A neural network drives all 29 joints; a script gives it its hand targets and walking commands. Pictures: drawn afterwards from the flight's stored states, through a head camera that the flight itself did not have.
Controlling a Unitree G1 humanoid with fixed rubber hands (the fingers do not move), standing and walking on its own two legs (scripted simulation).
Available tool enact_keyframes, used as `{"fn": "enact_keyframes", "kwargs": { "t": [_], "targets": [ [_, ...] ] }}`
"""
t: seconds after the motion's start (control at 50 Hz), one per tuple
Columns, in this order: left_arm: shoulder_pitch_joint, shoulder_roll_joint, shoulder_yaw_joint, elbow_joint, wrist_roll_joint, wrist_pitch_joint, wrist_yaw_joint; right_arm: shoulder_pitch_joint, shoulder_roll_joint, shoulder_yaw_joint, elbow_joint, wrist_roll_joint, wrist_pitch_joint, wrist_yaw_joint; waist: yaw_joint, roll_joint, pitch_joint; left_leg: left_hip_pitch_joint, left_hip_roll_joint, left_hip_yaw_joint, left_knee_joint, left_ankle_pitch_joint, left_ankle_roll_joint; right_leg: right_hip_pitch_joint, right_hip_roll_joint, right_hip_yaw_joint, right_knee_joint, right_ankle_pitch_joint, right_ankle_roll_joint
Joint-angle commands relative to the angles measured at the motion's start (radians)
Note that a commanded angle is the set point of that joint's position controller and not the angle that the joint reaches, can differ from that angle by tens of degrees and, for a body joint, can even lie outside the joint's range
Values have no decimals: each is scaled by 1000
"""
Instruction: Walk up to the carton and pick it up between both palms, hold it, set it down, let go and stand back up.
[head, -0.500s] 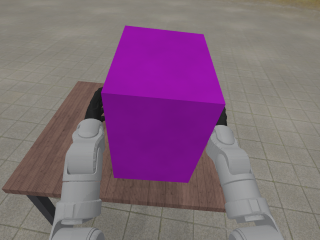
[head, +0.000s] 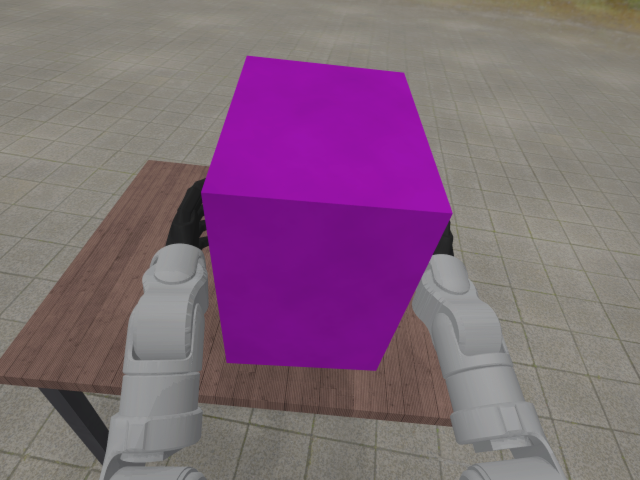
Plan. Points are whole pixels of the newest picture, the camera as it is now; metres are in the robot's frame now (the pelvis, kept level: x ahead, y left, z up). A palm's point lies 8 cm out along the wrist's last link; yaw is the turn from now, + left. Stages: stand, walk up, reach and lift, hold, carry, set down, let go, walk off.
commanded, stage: hold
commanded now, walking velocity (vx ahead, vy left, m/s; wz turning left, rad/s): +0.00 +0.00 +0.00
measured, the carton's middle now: (314, 219) +0.41 +0.00 +0.16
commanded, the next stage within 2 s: none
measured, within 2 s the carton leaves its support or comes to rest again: neither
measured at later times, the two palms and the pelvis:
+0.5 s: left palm (179, 236) +0.35 +0.16 +0.17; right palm (423, 250) +0.36 -0.13 +0.16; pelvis +0.00 +0.01 +0.00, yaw +0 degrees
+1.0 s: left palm (182, 237) +0.36 +0.16 +0.17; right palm (425, 246) +0.36 -0.13 +0.17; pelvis +0.01 +0.01 +0.00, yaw +0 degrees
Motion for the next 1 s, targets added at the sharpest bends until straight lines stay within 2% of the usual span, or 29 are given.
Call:
{"fn": "enact_keyframes", "kwargs": {
  "t": [0.0,0.14,0.16,0.2,0.26,0.28,0.32,0.34,0.36,0.38,0.42,0.44,0.52,0.54,0.62,0.66,0.7,0.76,0.82,0.84,0.88,0.92,0.94,0.98],
  "targets": [
    [-742,-529,-550,-166,-162,-102,-157,-888,589,497,-368,86,-94,120,3,65,-586,243,-93,36,-18,209,26,18,39,-2,-57,279,81],
    [-772,-537,-554,-158,-177,-120,-160,-904,612,506,-372,85,-99,115,-1,51,-608,247,-95,35,-10,219,28,17,42,-5,-55,300,84],
    [-827,-530,-557,-146,-193,-129,-162,-917,657,504,-364,73,-105,110,-10,72,-609,230,-99,25,-11,207,32,1,29,8,-57,290,87],
    [-805,-542,-540,-79,-185,-131,-166,-937,654,497,-356,63,-109,107,-4,57,-587,216,-101,22,-12,189,40,3,30,8,-65,282,84],
    [-831,-548,-543,-105,-180,-144,-161,-931,663,510,-338,73,-112,109,-2,75,-625,233,-96,18,-7,220,33,-1,33,9,-59,285,80],
    [-831,-561,-564,-116,-193,-148,-158,-944,669,520,-373,75,-119,107,-7,71,-655,245,-95,15,3,240,29,1,37,6,-56,301,81],
    [-808,-557,-544,-66,-173,-139,-159,-906,648,496,-306,68,-105,107,-13,85,-583,244,-94,17,-8,212,21,-31,39,-1,-72,243,72],
    [-833,-561,-550,-87,-176,-141,-160,-897,642,480,-285,61,-102,111,-22,97,-590,247,-89,17,-15,196,14,-49,40,-3,-71,211,68],
    [-835,-565,-537,-71,-169,-137,-159,-894,628,463,-257,55,-101,116,-17,102,-569,245,-85,21,-24,177,15,-65,41,-5,-80,165,61],
    [-839,-571,-535,-65,-172,-136,-159,-922,629,464,-276,56,-109,121,-8,96,-575,240,-85,24,-24,168,18,-72,42,-8,-85,140,60],
    [-828,-581,-552,-85,-183,-140,-155,-928,631,478,-304,70,-117,122,-11,94,-624,260,-84,17,-5,233,13,-48,51,-10,-72,197,58],
    [-832,-592,-575,-108,-191,-144,-151,-918,634,483,-312,74,-120,121,-22,115,-638,280,-84,13,3,262,4,-51,52,-12,-68,217,57],
    [-824,-599,-597,-133,-200,-145,-136,-935,629,501,-365,88,-126,122,-21,113,-668,314,-80,7,27,322,-5,-63,63,-21,-68,240,52],
    [-829,-604,-610,-150,-203,-146,-128,-933,618,501,-361,92,-126,125,-21,135,-673,323,-76,2,31,333,-12,-75,68,-22,-64,225,44],
    [-812,-584,-578,-101,-185,-134,-126,-926,607,489,-326,76,-121,133,-10,103,-615,296,-73,11,4,248,7,-102,60,-17,-82,146,46],
    [-798,-576,-557,-92,-173,-127,-129,-918,606,485,-306,75,-114,132,0,85,-598,285,-73,14,-2,249,12,-80,65,-16,-80,149,46],
    [-792,-578,-557,-94,-179,-126,-132,-938,617,500,-341,88,-118,129,9,72,-611,278,-78,15,7,277,16,-55,63,-12,-75,202,50],
    [-811,-588,-592,-145,-201,-132,-125,-944,625,522,-383,108,-118,123,-2,106,-671,311,-82,11,29,336,-1,-55,66,-10,-67,246,50],
    [-803,-591,-603,-159,-205,-132,-125,-937,626,528,-404,111,-117,119,-4,104,-679,318,-84,10,37,354,-2,-42,68,-11,-62,281,53],
    [-781,-580,-585,-142,-189,-126,-126,-927,615,529,-389,108,-112,118,2,95,-645,315,-84,10,32,349,2,-41,66,-10,-67,280,54],
    [-768,-568,-575,-127,-180,-119,-134,-898,611,511,-368,96,-103,115,-12,90,-602,298,-83,12,19,315,2,-33,60,-8,-69,277,57],
    [-779,-566,-579,-143,-182,-118,-137,-908,612,520,-381,100,-107,116,-5,94,-620,289,-84,14,15,300,6,-29,55,-5,-71,266,57],
    [-670,-571,-587,-199,-168,-109,-128,-795,545,497,-357,118,-90,118,-14,69,-615,325,-73,20,15,355,-10,-10,80,-16,-53,309,62],
    [-676,-552,-587,-228,-168,-93,-136,-800,546,512,-380,124,-86,111,-17,81,-615,326,-81,23,27,385,-19,11,74,-18,-57,331,66]
  ]
}}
